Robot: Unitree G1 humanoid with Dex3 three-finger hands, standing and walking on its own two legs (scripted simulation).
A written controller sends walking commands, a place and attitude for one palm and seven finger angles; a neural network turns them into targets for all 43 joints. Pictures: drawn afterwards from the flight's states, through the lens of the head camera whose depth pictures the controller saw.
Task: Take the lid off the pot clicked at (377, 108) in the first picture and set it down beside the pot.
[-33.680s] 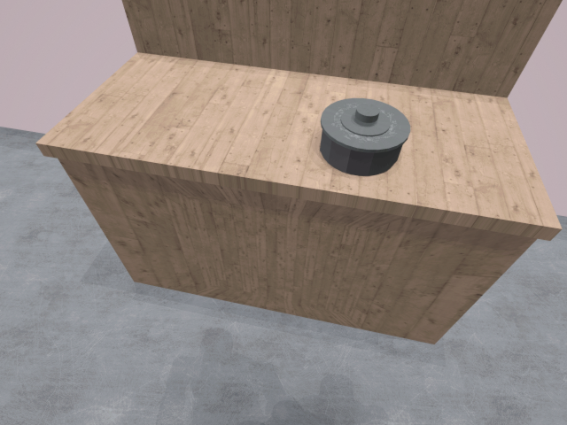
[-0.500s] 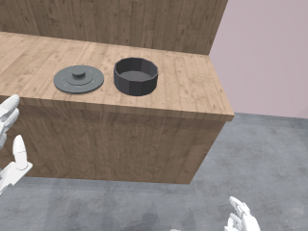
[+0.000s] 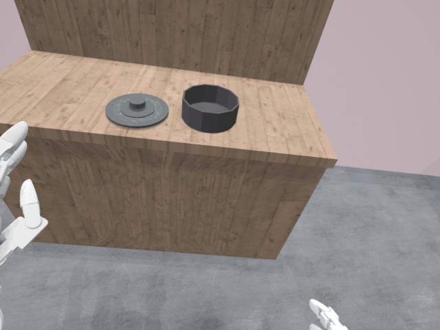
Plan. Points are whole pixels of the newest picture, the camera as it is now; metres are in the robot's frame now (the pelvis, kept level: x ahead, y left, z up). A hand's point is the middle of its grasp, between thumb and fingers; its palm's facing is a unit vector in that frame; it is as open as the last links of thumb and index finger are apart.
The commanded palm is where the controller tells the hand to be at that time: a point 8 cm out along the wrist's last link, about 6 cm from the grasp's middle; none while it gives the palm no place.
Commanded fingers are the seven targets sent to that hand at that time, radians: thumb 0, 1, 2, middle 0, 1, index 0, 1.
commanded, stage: stop stepping back and stand still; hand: left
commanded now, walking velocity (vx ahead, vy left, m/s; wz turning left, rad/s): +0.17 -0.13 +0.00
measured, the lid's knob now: (137, 102) +0.78 +0.29 +0.00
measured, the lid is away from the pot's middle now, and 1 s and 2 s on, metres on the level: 0.24 0.24 0.24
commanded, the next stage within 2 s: let the arm hang, fingers relaxed in 1.20 s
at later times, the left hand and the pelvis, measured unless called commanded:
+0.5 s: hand out of the picture +0.11 +0.11 -0.16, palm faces +0.07 -0.99 -0.12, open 7.0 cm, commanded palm none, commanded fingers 0.00 0.90 0.90 -0.20 -0.30 -0.20 -0.30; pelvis +0.00 -0.05 +0.00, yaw +4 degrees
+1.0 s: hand out of the picture +0.08 +0.14 -0.17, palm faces +0.08 -0.98 -0.19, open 7.3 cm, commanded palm none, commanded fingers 0.00 0.90 0.90 -0.20 -0.30 -0.20 -0.30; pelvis +0.08 -0.03 +0.01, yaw +2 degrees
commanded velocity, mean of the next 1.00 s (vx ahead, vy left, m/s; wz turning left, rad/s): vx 0.03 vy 0.01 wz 0.00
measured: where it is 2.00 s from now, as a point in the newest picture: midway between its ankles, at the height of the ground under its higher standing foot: outside the picture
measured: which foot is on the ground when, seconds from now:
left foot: down 0.00-0.40, up 0.42-0.62, down 0.64-1.00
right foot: up 0.00-0.36, down 0.38-1.00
